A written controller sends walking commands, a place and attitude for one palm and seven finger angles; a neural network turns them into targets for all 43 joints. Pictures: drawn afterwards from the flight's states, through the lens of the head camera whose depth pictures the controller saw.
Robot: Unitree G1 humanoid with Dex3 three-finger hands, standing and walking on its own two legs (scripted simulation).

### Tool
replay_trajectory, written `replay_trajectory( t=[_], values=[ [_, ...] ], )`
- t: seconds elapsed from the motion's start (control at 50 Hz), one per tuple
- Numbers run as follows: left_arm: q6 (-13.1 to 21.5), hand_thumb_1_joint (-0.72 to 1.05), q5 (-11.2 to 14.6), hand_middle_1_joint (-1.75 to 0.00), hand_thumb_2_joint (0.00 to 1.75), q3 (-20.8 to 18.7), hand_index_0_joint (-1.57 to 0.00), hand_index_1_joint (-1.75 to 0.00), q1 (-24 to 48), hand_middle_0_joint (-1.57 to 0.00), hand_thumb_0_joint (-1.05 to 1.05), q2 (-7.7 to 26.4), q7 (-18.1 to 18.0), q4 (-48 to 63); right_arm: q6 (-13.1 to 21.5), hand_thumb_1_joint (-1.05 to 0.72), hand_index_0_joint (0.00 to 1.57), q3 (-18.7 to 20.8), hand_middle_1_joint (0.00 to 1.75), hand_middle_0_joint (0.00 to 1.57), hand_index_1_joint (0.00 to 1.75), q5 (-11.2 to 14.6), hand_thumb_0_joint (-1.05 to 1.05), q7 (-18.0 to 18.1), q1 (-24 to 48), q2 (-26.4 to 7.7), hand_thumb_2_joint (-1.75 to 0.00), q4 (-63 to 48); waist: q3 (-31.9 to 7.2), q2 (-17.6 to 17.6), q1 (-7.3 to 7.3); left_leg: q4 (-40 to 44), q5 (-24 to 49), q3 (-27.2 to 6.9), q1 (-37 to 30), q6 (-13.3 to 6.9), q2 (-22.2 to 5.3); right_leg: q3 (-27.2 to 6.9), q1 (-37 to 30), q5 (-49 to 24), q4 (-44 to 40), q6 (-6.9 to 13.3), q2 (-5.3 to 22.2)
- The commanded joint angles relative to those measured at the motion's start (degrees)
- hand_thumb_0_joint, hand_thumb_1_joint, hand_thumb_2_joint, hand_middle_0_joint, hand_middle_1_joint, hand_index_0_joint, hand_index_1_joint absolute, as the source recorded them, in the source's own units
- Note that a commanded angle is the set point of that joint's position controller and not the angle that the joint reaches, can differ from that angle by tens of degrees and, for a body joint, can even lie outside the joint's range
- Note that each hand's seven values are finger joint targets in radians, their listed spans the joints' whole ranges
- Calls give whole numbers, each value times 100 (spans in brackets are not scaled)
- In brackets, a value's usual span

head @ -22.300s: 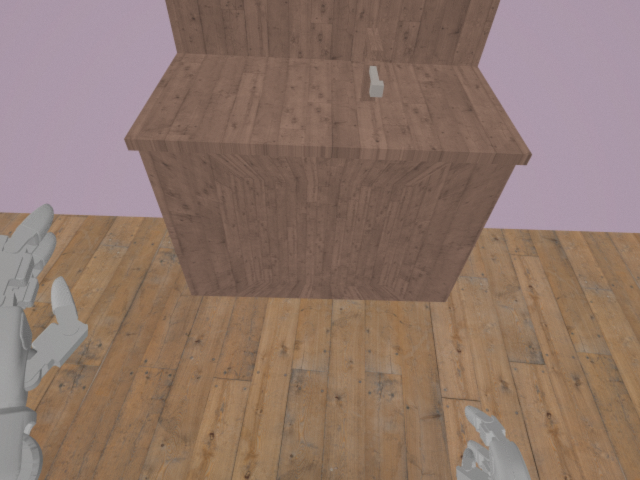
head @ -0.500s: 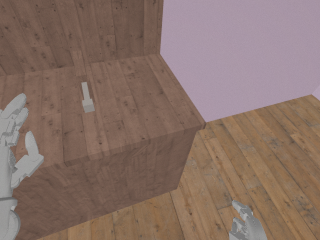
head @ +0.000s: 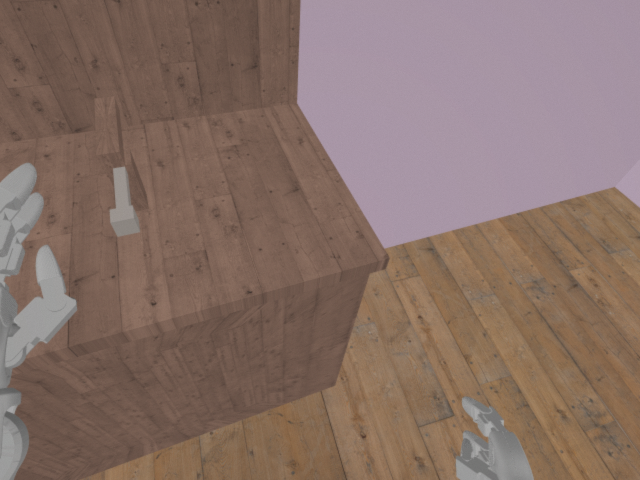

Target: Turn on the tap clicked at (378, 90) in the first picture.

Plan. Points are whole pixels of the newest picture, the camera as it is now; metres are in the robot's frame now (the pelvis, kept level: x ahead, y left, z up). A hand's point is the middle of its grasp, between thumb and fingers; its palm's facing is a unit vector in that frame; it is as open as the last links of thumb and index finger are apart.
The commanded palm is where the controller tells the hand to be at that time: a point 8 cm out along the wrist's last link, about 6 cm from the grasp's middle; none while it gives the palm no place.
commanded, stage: shuffle to correct the standing spot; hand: left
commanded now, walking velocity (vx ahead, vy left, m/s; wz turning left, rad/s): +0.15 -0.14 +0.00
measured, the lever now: (125, 221) +0.40 +0.29 +0.07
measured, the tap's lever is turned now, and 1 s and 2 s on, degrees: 0 0 0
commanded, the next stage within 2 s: come to a stop and stand still in 0.44 s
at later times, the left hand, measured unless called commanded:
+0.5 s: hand (146, 251) +0.28 +0.19 +0.18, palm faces +0.44 -0.84 -0.33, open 7.4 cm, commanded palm +0.23 +0.22 +0.19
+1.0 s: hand (217, 229) +0.32 +0.14 +0.17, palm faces +0.43 -0.78 -0.46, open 7.4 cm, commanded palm +0.25 +0.17 +0.19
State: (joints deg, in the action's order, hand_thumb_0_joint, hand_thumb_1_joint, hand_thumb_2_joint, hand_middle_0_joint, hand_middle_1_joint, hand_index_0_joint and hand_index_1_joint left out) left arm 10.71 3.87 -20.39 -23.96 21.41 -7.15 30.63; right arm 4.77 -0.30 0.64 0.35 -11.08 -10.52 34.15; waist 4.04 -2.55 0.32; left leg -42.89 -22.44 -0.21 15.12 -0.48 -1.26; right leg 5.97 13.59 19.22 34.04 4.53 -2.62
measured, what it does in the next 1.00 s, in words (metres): steps to the right: right foot, then left foot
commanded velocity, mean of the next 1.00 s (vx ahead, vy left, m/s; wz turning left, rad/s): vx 0.02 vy -0.01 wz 0.00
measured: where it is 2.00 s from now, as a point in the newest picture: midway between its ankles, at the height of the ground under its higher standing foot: outside the picture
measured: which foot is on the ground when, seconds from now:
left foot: down 0.00-0.26, up 0.28-0.48, down 0.50-0.72, up 0.74-1.00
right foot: down 0.00-0.06, up 0.08-0.22, down 0.24-0.52, up 0.54-0.68, down 0.70-1.00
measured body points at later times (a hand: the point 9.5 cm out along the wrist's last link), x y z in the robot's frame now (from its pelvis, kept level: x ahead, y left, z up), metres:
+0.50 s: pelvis +0.08 -0.06 +0.00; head +0.10 -0.03 +0.45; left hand +0.25 +0.23 +0.20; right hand +0.25 -0.28 -0.07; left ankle +0.09 +0.05 -0.73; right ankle +0.10 -0.11 -0.73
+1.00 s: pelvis +0.11 -0.12 +0.02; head +0.16 -0.13 +0.47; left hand +0.29 +0.17 +0.20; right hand +0.30 -0.34 -0.07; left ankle +0.11 +0.03 -0.70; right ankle +0.14 -0.19 -0.73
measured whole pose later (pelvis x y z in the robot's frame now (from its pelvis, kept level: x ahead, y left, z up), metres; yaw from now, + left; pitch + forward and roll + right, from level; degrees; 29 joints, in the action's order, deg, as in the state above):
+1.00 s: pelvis +0.11 -0.12 +0.02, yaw +3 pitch -1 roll +4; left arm 9.0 2.5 -20.9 -28.4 20.5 -9.7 28.7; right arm 3.5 0.3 0.7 2.1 -9.0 -12.4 33.1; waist 6.7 -2.4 0.1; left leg -35.6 -19.3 3.8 16.8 0.1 0.2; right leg 4.4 13.6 12.1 26.1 3.9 1.8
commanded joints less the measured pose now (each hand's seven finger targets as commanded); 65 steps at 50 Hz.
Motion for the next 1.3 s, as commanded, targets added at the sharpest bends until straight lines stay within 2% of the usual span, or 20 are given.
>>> replay_trajectory(
  t=[0.0,0.06,0.12,0.2,0.24,0.28,0.34,0.44,0.52,0.58,0.66,0.72,0.78,0.84,1.06,1.08,1.1,1.12,1.2,1.28],
  values=[
    [379,90,100,-30,90,-876,-20,-30,158,-20,0,1032,-138,1529,235,-90,20,220,30,20,30,-13,0,132,414,-654,-90,-917,-900,819,93,1825,1635,-277,-786,-250,-283,-691,-51,-1736,413,144,756],
    [353,90,-71,-30,90,-777,-20,-30,345,-20,0,1126,20,1407,211,-90,20,326,30,20,30,-150,0,111,334,-752,-90,-945,-426,1602,133,1966,4557,-2405,-2356,-927,-1699,-365,2384,888,1863,-250,63],
    [223,90,-121,-30,90,-724,-20,-30,106,-20,0,980,79,1334,171,-90,20,397,30,20,30,-76,0,39,274,-800,-90,-1020,-522,1255,48,1554,4311,-1586,-2126,-908,-1599,-464,2233,658,1328,-197,251],
    [206,90,-112,-30,90,-967,-20,-30,0,-20,0,1117,31,1228,171,-90,20,294,30,20,30,76,0,-4,484,-761,-90,-1183,-1073,883,-161,-100,2900,-55,432,-401,-737,-23,-1588,-1171,-843,12,48],
    [216,90,11,-30,90,-1118,-20,-30,166,-20,0,1284,-5,1064,277,-90,20,375,30,20,30,117,0,-11,441,-678,-90,-1197,-1409,-1249,-129,-2636,-410,415,1650,-75,376,-2698,-1897,-1116,-1637,1013,1839],
    [213,90,89,-30,90,-1054,-20,-30,41,-20,0,1199,1,1327,270,-90,20,395,30,20,30,147,0,-55,402,-761,-90,-1110,-660,-601,-161,-3141,-931,-224,1597,-6,-23,-3526,-401,376,-2297,1322,2247],
    [272,90,-35,-30,90,-860,-20,-30,427,-20,0,1091,-106,1444,149,-90,20,156,30,20,30,12,0,-24,469,-549,-90,-896,-703,17,-52,-1693,-422,108,928,5,-275,-1935,99,-728,-1958,972,1846],
    [221,90,-52,-30,90,-594,-20,-30,471,-20,0,926,-143,1246,260,-90,20,210,30,20,30,-67,0,165,392,-570,-90,-1021,-824,462,-78,1671,731,684,-1048,-84,-17,-967,540,504,-1266,299,936],
    [185,90,-82,-30,90,-734,-20,-30,479,-20,0,1157,-2,1113,183,-90,20,278,30,20,30,-43,0,136,521,-661,-90,-1081,-685,1634,-5,2864,2123,-2467,-1523,-1185,-2199,-634,1858,722,2451,-314,192],
    [117,90,-161,-30,90,-795,-20,-30,327,-20,0,1113,-7,1503,151,-90,20,281,30,20,30,-29,0,57,594,-625,-90,-1063,-613,1378,-153,2271,3375,-979,-1099,-1062,-1736,-736,1656,451,2273,-285,508],
    [158,90,-200,-30,90,-915,-20,-30,-105,-20,0,1088,-77,1432,230,-90,20,300,30,20,30,125,0,-28,304,-711,-90,-1214,-1176,988,-151,596,3296,69,-327,-287,-965,-118,-920,-1614,-1262,-283,444],
    [119,90,-55,-30,90,-944,-20,-30,69,-20,0,1046,-181,1027,373,-90,20,353,30,20,30,145,0,68,224,-683,-90,-1127,-1135,-992,56,-909,266,244,751,137,139,-2248,-1276,-4985,-1378,469,1913],
    [175,90,-21,-30,90,-1068,-20,-30,-97,-20,0,1163,-273,1024,294,-90,20,141,30,20,30,105,0,115,487,-557,-90,-962,-814,-7,-40,-799,-415,-262,865,84,-155,-2388,-791,-4015,-1475,637,2333],
    [257,90,-108,-30,90,-938,-20,-30,-230,-20,0,983,-346,804,233,-90,20,105,30,20,30,16,0,179,597,-504,-90,-935,-1115,-358,-106,-43,-42,154,751,93,-20,-1575,-1385,-4233,-1265,260,2015],
    [247,90,-125,-30,90,-841,-20,-30,-348,-20,0,1013,-357,1310,207,-90,20,429,30,20,30,79,0,293,499,-769,-90,-1053,-1115,-109,-152,1795,1461,45,-548,-95,-375,-1405,-518,-1796,-1190,-136,1599],
    [1128,90,145,-30,90,-2581,-20,-30,5023,-20,0,5207,-255,2203,274,-90,20,-391,30,20,30,235,0,694,-144,-822,-90,-1439,-607,1228,179,2261,468,-104,-172,-24,-277,-518,-302,-235,-933,-698,892],
    [880,90,-127,-30,90,-1967,-20,-30,2156,-20,0,2262,-103,-126,533,-90,20,121,30,20,30,137,0,559,170,-440,-90,-1120,-1219,1124,-336,1783,982,54,-363,-91,-594,-468,380,470,-530,-409,792],
    [715,90,1,-30,90,-1286,-20,-30,1210,-20,0,1492,-61,-884,523,-90,20,137,30,20,30,42,0,394,162,-706,-90,-1002,-932,1402,-264,1403,1446,240,-200,-46,-200,-845,5,-844,-843,-239,659],
    [724,90,54,-30,90,-503,-20,-30,24,-20,0,712,47,-224,608,-90,20,211,30,20,30,79,0,-20,131,-870,-90,-961,-960,-715,-226,909,528,173,-89,14,56,-1662,-7,-784,-1563,24,1443],
    [547,90,-89,-30,90,-645,-20,-30,344,-20,0,996,-25,698,611,-90,20,196,30,20,30,19,0,57,503,-1001,-90,-900,-631,275,-124,1981,857,-2,-526,-55,-299,-962,326,-310,-1272,-322,707]
  ],
)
